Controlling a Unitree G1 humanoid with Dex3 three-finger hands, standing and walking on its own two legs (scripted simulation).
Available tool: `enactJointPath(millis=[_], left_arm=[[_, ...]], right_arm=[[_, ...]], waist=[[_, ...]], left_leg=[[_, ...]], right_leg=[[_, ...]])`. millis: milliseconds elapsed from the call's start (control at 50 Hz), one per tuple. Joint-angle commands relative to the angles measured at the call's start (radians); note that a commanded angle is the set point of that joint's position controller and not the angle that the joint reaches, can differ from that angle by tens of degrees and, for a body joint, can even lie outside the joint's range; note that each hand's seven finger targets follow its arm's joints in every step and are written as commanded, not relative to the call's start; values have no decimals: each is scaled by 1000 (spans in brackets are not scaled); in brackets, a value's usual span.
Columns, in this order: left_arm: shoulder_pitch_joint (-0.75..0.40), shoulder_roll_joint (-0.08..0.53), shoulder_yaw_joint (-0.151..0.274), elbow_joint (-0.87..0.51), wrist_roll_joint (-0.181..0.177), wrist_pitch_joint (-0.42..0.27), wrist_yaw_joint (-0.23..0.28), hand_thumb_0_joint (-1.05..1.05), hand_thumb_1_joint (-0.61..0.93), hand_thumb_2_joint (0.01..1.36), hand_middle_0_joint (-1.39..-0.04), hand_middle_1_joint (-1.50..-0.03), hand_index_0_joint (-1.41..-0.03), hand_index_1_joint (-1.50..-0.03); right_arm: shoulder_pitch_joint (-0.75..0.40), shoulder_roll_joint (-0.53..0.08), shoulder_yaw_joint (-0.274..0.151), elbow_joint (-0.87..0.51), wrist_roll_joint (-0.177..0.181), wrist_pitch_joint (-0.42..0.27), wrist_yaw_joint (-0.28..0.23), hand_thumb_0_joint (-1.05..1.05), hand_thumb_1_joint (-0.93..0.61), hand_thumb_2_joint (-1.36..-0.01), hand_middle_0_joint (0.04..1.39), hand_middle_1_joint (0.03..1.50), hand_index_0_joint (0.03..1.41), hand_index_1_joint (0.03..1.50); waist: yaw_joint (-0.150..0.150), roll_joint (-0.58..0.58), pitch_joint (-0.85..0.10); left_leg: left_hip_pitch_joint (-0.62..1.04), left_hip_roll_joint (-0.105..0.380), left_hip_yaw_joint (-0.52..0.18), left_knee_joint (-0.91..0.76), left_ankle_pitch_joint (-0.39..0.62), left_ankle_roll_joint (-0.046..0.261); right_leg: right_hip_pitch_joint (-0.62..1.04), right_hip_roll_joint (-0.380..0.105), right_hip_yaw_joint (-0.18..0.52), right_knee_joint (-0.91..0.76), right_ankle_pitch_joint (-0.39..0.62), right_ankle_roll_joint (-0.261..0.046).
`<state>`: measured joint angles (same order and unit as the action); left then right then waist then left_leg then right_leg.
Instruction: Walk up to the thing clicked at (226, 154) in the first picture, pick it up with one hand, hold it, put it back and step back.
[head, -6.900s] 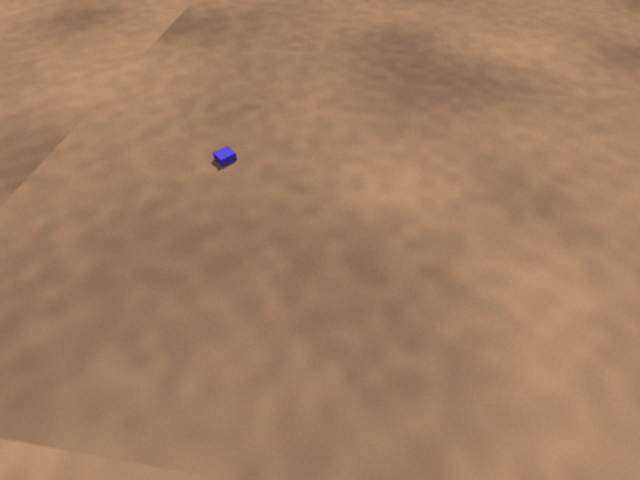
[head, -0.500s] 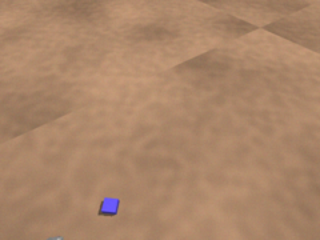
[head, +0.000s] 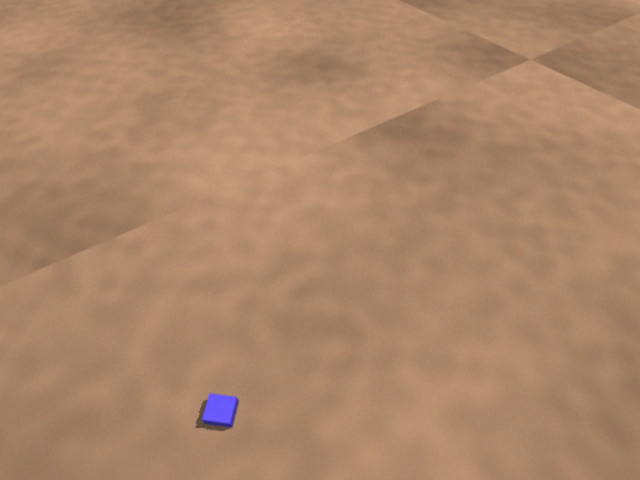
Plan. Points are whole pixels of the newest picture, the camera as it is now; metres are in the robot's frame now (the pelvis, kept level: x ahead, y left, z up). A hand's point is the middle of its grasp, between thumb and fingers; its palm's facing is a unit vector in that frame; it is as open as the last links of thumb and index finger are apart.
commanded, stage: stand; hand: left
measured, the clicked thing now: (220, 410) +0.42 +0.30 -0.76
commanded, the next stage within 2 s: none
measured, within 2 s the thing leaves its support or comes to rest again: neither
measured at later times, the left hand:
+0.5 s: hand out of the picture +0.08 +0.25 -0.16, palm faces -0.02 -0.94 -0.35, open 7.4 cm
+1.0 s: hand out of the picture +0.08 +0.25 -0.16, palm faces -0.02 -0.94 -0.35, open 7.4 cm
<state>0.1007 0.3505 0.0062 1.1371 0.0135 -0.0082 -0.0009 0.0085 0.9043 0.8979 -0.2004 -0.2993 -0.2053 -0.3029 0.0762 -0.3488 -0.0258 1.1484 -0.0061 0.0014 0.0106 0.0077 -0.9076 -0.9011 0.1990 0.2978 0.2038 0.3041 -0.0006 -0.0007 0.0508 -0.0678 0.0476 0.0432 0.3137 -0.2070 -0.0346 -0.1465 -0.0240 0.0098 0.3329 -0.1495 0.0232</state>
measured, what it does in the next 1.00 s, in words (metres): stands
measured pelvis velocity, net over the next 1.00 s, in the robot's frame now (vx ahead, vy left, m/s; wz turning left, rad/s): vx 0.01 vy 0.00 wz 0.00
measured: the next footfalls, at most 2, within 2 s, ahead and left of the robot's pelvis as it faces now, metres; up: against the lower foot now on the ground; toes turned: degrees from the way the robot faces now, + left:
none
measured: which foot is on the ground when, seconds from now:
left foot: down 0.00-1.00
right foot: down 0.00-1.00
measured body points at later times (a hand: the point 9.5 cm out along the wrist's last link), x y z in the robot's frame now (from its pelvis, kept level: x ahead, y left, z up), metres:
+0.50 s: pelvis +0.00 +0.00 +0.00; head +0.01 +0.00 +0.45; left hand +0.08 +0.30 -0.13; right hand +0.07 -0.31 -0.13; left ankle -0.02 +0.14 -0.75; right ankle +0.02 -0.13 -0.75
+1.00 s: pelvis +0.01 +0.00 +0.00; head +0.01 +0.00 +0.45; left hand +0.08 +0.30 -0.13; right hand +0.08 -0.31 -0.13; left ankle -0.02 +0.14 -0.75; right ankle +0.02 -0.13 -0.75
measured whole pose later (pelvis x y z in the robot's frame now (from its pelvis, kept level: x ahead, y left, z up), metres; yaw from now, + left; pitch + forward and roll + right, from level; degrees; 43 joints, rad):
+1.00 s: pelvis +0.01 +0.00 +0.00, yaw +0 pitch -2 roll +0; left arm 0.11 0.35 0.00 1.13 0.01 -0.01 0.00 0.01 0.90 0.90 -0.20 -0.30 -0.21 -0.30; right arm 0.10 -0.35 -0.02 1.14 -0.01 0.00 0.01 0.01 -0.91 -0.90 0.20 0.30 0.20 0.30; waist 0.00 0.00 0.04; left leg -0.07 0.05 0.04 0.31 -0.21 -0.04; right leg -0.15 -0.02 0.01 0.34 -0.16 0.02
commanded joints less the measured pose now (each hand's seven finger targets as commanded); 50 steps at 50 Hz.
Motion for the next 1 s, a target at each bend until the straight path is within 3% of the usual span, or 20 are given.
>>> enactJointPath(millis=[0,280,340,440,600,660,820,880,980], left_arm=[[-55,223,37,-64,-7,-24,10,0,900,900,-200,-300,-200,-300],[-47,227,35,-64,-8,-23,8,0,900,900,-200,-300,-200,-300],[-51,226,36,-65,-6,-20,8,0,900,900,-200,-300,-200,-300],[-43,222,31,-66,-6,-23,7,0,900,900,-200,-300,-200,-300],[-46,226,30,-64,-7,-21,8,0,900,900,-200,-300,-200,-300],[-44,228,30,-67,-4,-23,7,0,900,900,-200,-300,-200,-300],[-36,224,29,-64,-5,-21,8,0,900,900,-200,-300,-200,-300],[-36,223,28,-68,-5,-24,9,0,900,900,-200,-300,-200,-300],[-37,224,29,-67,-6,-23,9,0,900,900,-200,-300,-200,-300]], right_arm=[[-40,-211,-31,-61,-3,-23,-12,0,-900,-900,200,300,200,300],[-21,-209,-27,-62,-3,-25,-11,0,-900,-900,200,300,200,300],[-14,-212,-26,-61,-5,-25,-13,0,-900,-900,200,300,200,300],[-11,-218,-29,-61,-5,-26,-11,0,-900,-900,200,300,200,300],[-4,-211,-24,-59,-5,-23,-12,0,-900,-900,200,300,200,300],[-11,-218,-27,-63,-4,-27,-12,0,-900,-900,200,300,200,300],[-4,-215,-25,-63,-3,-25,-13,0,-900,-900,200,300,200,300],[-1,-218,-26,-66,-4,-26,-12,0,-900,-900,200,300,200,300],[2,-217,-24,-67,-5,-24,-14,0,-900,-900,200,300,200,300]], waist=[[-7,-7,-75],[-4,0,-70],[-4,9,-63],[-2,-1,-81],[-2,2,-63],[-2,4,-84],[-2,-1,-65],[-3,-3,-84],[-4,-4,-74]], left_leg=[[-6,92,-73,-53,115,34],[-13,94,-77,-60,109,36],[-29,92,-75,-70,62,37],[-6,99,-80,-58,121,38],[-39,91,-73,-64,65,38],[-13,99,-81,-61,126,38],[-10,98,-78,-63,110,38],[-1,100,-75,-53,157,37],[-6,100,-71,-56,124,41]], right_leg=[[23,-105,84,-51,143,-32],[22,-103,79,-50,128,-36],[16,-103,81,-55,83,-36],[17,-103,78,-45,123,-39],[23,-104,81,-56,78,-37],[32,-106,75,-36,144,-41],[17,-103,74,-45,128,-38],[32,-107,73,-37,177,-40],[27,-109,79,-44,158,-38]])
